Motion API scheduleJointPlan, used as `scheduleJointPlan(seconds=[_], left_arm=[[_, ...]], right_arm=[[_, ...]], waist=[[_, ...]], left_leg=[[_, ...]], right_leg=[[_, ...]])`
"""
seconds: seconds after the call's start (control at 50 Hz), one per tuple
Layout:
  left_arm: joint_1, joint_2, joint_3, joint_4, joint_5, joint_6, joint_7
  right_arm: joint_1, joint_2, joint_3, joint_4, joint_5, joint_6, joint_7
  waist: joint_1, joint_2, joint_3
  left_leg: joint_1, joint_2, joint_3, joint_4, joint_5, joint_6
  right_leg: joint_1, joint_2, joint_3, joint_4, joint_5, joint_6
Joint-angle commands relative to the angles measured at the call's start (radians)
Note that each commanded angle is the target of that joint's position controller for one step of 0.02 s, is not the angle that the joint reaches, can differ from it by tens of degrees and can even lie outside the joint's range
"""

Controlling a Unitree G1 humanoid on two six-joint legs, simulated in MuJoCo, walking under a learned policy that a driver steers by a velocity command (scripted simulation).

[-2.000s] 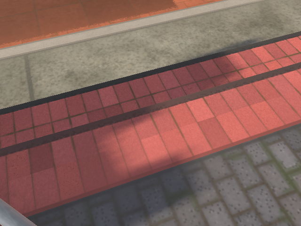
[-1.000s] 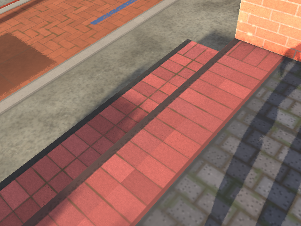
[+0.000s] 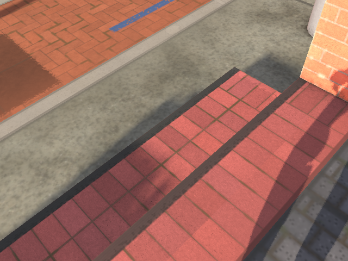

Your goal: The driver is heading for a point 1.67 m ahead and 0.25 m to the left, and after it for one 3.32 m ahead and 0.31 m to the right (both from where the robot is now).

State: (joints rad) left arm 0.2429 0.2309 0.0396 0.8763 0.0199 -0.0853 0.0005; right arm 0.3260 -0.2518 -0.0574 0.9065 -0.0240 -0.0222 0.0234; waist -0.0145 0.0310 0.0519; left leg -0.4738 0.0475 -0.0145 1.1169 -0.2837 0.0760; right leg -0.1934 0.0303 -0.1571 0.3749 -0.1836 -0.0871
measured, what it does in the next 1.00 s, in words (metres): walks ahead, turning left: left foot, then right foot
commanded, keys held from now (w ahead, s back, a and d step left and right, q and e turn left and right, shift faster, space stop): w+q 0.44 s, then w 0.20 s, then no key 0.36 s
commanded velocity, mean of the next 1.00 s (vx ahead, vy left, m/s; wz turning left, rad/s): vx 0.41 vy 0.00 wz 0.35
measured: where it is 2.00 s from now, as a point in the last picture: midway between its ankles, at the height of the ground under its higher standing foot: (153, 256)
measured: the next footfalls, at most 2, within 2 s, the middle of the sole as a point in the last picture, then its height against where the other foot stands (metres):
left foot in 0.38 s outside the picture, level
right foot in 0.88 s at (170, 226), level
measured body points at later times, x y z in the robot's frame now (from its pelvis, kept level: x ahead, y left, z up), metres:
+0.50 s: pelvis +0.26 +0.06 -0.01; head +0.29 +0.07 +0.43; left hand +0.25 +0.32 -0.15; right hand +0.43 -0.17 -0.14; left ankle +0.29 +0.10 -0.74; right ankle +0.20 -0.09 -0.63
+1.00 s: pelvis +0.47 +0.09 -0.01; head +0.51 +0.08 +0.44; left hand +0.48 +0.35 -0.14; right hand +0.58 -0.15 -0.16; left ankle +0.33 +0.15 -0.66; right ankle +0.58 +0.05 -0.74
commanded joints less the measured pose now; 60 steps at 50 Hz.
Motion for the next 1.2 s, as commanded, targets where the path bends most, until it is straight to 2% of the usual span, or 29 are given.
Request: scheduleJointPlan(seconds=[0.02, 0.16, 0.24, 0.3, 0.34, 0.36, 0.38, 0.4, 0.42, 0.46, 0.5, 0.54, 0.58, 0.66, 0.72, 0.76, 0.8, 0.84, 0.86, 0.88, 0.9, 0.92, 0.94, 0.98, 1.02, 1.06, 1.1, 1.14, 1.2], left_arm=[[0.052, 0.091, 0.023, -0.022, -0.010, -0.031, 0.004], [0.147, 0.090, 0.019, 0.026, -0.006, -0.033, 0.014], [0.230, 0.105, 0.019, 0.062, -0.004, -0.018, 0.030], [0.228, 0.138, 0.024, 0.070, -0.001, 0.005, 0.045], [0.197, 0.176, 0.034, 0.058, 0.006, 0.026, 0.047], [0.176, 0.186, 0.039, 0.046, 0.003, 0.035, 0.042], [0.163, 0.155, 0.033, 0.018, -0.005, 0.034, 0.037], [0.169, 0.062, 0.019, -0.071, -0.011, 0.025, 0.014], [0.039, 0.140, 0.031, -0.105, -0.002, 0.011, 0.012], [0.043, 0.133, 0.028, -0.095, -0.024, -0.010, 0.011], [0.102, 0.107, 0.025, -0.068, 0.004, 0.027, 0.009], [0.103, 0.086, 0.023, -0.068, 0.017, 0.064, -0.002], [0.055, 0.073, 0.022, -0.081, 0.014, 0.075, -0.005], [-0.084, 0.079, 0.019, -0.123, 0.006, 0.074, -0.008], [-0.163, 0.058, 0.005, -0.149, 0.005, 0.061, -0.011], [-0.193, 0.052, -0.002, -0.157, -0.001, 0.058, -0.012], [-0.144, 0.066, -0.006, -0.142, 0.001, 0.052, -0.007], [0.005, 0.103, 0.006, -0.095, 0.005, 0.043, 0.008], [0.099, 0.114, 0.009, -0.070, 0.008, 0.031, 0.015], [0.214, 0.145, 0.017, -0.038, 0.015, 0.013, 0.023], [0.242, 0.212, 0.027, -0.035, 0.006, 0.014, 0.020], [0.236, 0.168, 0.018, -0.037, -0.034, 0.029, 0.002], [0.161, 0.141, 0.011, -0.048, -0.043, 0.034, -0.006], [0.021, 0.056, -0.019, -0.071, -0.018, 0.043, -0.005], [0.011, 0.057, -0.026, -0.057, -0.007, 0.041, 0.006], [0.016, 0.058, -0.032, -0.046, -0.004, 0.036, 0.010], [0.021, 0.071, -0.036, -0.034, -0.001, 0.039, 0.016], [0.022, 0.077, -0.037, -0.022, 0.001, 0.052, 0.015], [0.000, 0.084, -0.038, -0.011, -0.008, 0.077, 0.013]], right_arm=[[0.031, -0.025, -0.010, -0.043, -0.005, 0.020, 0.018], [-0.208, -0.009, 0.005, -0.128, -0.005, 0.021, 0.034], [-0.330, -0.003, 0.017, -0.182, -0.013, 0.020, 0.041], [-0.289, -0.020, 0.010, -0.182, -0.018, 0.019, 0.033], [-0.134, -0.054, -0.010, -0.141, -0.014, 0.014, 0.022], [0.004, -0.085, -0.029, -0.097, -0.018, 0.004, 0.011], [0.131, -0.173, -0.060, -0.067, -0.026, 0.000, -0.006], [0.059, -0.281, -0.084, -0.099, -0.007, 0.008, -0.011], [0.096, -0.265, -0.084, -0.103, 0.016, 0.022, -0.017], [0.004, -0.150, -0.052, -0.086, 0.015, 0.016, -0.028], [-0.059, -0.092, -0.029, -0.098, 0.018, -0.010, -0.031], [-0.026, -0.095, -0.023, -0.082, 0.023, -0.037, -0.025], [0.023, -0.111, -0.023, -0.065, 0.029, -0.049, -0.021], [0.092, -0.108, -0.014, -0.047, 0.033, -0.049, -0.023], [0.130, -0.100, 0.000, -0.030, 0.035, -0.047, -0.034], [0.145, -0.100, 0.008, -0.021, 0.025, -0.032, -0.042], [0.126, -0.103, 0.012, -0.019, 0.009, -0.016, -0.049], [0.088, -0.115, 0.012, -0.023, 0.013, -0.013, -0.067], [0.058, -0.121, 0.010, -0.022, 0.021, -0.011, -0.072], [0.042, -0.128, 0.010, -0.037, 0.033, -0.015, -0.074], [0.224, -0.027, 0.027, -0.033, 0.052, -0.016, -0.069], [0.313, -0.069, 0.011, 0.021, 0.038, -0.004, -0.066], [0.259, -0.107, -0.001, 0.029, 0.016, 0.003, -0.064], [0.134, -0.093, 0.001, 0.010, 0.008, 0.021, -0.056], [0.119, -0.061, 0.009, 0.014, -0.005, 0.060, -0.053], [0.115, -0.028, 0.021, 0.024, 0.006, 0.085, -0.050], [0.080, -0.004, 0.035, 0.025, 0.000, 0.100, -0.046], [0.061, -0.007, 0.045, 0.033, -0.004, 0.110, -0.045], [0.017, -0.022, 0.053, 0.032, 0.002, 0.108, -0.041]], waist=[[-0.011, -0.098, 0.001], [0.025, -0.091, 0.053], [0.061, -0.091, 0.068], [0.024, -0.126, 0.021], [-0.049, -0.147, -0.073], [-0.113, -0.117, -0.144], [-0.168, -0.006, -0.223], [-0.069, 0.214, -0.291], [-0.132, 0.027, -0.278], [-0.029, -0.074, -0.064], [0.043, -0.064, -0.042], [0.057, -0.041, -0.044], [0.046, -0.023, -0.030], [0.001, 0.020, 0.012], [-0.031, 0.020, 0.014], [-0.045, 0.044, 0.005], [-0.022, 0.072, -0.020], [0.041, 0.080, -0.050], [0.096, 0.058, -0.064], [0.142, -0.025, -0.128], [0.060, -0.258, -0.284], [0.046, -0.208, -0.398], [0.034, -0.120, -0.275], [0.002, -0.073, -0.107], [-0.018, -0.102, -0.087], [-0.028, -0.119, -0.103], [-0.017, -0.135, -0.104], [-0.008, -0.154, -0.108], [0.001, -0.161, -0.051]], left_leg=[[-0.128, 0.056, -0.027, 0.017, 0.097, -0.013], [-0.196, 0.033, 0.062, -0.285, 0.333, -0.018], [-0.189, 0.005, 0.142, -0.429, 0.274, 0.022], [-0.070, -0.073, 0.197, -0.467, 0.121, 0.076], [0.115, -0.133, 0.194, -0.484, 0.004, 0.127], [0.300, -0.150, 0.159, -0.576, 0.020, 0.160], [0.532, 0.012, -0.069, -0.653, -0.028, 0.218], [0.814, 0.299, -0.660, -0.763, 0.058, 0.385], [0.796, 0.301, -0.662, -0.831, 0.112, 0.389], [0.523, 0.239, -0.415, -0.864, 0.274, 0.291], [0.374, 0.143, -0.259, -0.881, 0.422, 0.224], [0.325, 0.101, -0.196, -0.896, 0.511, 0.203], [0.325, 0.078, -0.155, -0.910, 0.591, 0.176], [0.375, 0.054, -0.112, -0.907, 0.703, 0.104], [0.395, 0.039, -0.063, -0.861, 0.899, 0.057], [0.432, 0.031, -0.057, -0.826, 0.920, 0.048], [0.425, 0.045, -0.048, -0.776, 1.035, 0.046], [0.465, 0.064, -0.082, -0.657, 1.138, 0.036], [0.478, 0.062, -0.090, -0.548, 1.093, 0.028], [0.409, 0.010, -0.071, -0.360, 0.851, 0.013], [0.205, -0.124, -0.015, -0.009, -0.008, -0.039], [0.124, -0.209, -0.104, 0.136, -0.340, -0.042], [0.071, -0.171, -0.148, 0.174, -0.288, -0.053], [0.065, -0.097, -0.122, 0.065, -0.224, -0.061], [0.184, -0.081, -0.081, -0.059, -0.166, -0.074], [0.230, -0.081, -0.053, -0.172, -0.168, -0.079], [0.267, -0.078, -0.025, -0.281, -0.150, -0.085], [0.308, -0.070, -0.011, -0.332, -0.102, -0.088], [0.310, -0.060, 0.001, -0.441, -0.098, -0.086]], right_leg=[[0.049, -0.280, 0.181, -0.248, 0.150, -0.046], [0.114, -0.249, -0.006, -0.227, 0.376, -0.014], [0.254, -0.284, -0.056, -0.178, 0.525, -0.010], [0.327, -0.298, -0.105, -0.022, 0.920, -0.002], [0.312, -0.309, -0.114, 0.227, 1.045, -0.016], [0.225, -0.297, -0.118, 0.445, 0.908, -0.006], [0.004, -0.245, -0.123, 0.769, 0.516, 0.026], [-0.466, 0.001, -0.017, 1.137, -0.364, 0.094], [-0.589, -0.031, 0.176, 1.160, -0.287, 0.086], [-0.537, -0.121, 0.182, 0.975, -0.150, 0.075], [-0.402, -0.152, 0.185, 0.857, -0.133, 0.089], [-0.365, -0.146, 0.162, 0.787, -0.108, 0.101], [-0.394, -0.147, 0.144, 0.697, -0.016, 0.111], [-0.448, -0.142, 0.127, 0.483, 0.161, 0.107], [-0.387, -0.098, 0.091, 0.328, 0.257, 0.086], [-0.352, -0.061, 0.076, 0.268, 0.255, 0.074], [-0.243, -0.023, 0.071, 0.291, 0.199, 0.056], [-0.142, 0.006, 0.103, 0.244, 0.085, 0.024], [-0.070, -0.006, 0.125, 0.135, 0.131, 0.006], [0.108, -0.096, 0.197, 0.065, 0.547, -0.021], [0.389, -0.387, 0.442, 0.161, 1.080, -0.175], [0.391, -0.444, 0.604, 0.131, 1.136, -0.291], [0.266, -0.410, 0.535, 0.061, 0.979, -0.291], [0.054, -0.329, 0.397, -0.045, 0.672, -0.226], [-0.075, -0.271, 0.319, -0.109, 0.514, -0.172], [-0.093, -0.236, 0.287, -0.134, 0.392, -0.140], [-0.109, -0.215, 0.266, -0.163, 0.262, -0.114], [-0.136, -0.204, 0.275, -0.194, 0.073, -0.093], [-0.170, -0.201, 0.311, -0.231, -0.179, -0.080]])
Velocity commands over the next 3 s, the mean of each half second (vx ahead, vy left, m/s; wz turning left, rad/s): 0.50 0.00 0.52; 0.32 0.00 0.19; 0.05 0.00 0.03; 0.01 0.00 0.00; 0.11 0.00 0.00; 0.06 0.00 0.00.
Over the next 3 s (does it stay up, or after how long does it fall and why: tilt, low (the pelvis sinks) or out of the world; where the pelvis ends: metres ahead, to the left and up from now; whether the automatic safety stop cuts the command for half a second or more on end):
stays up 0.63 0.15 0.01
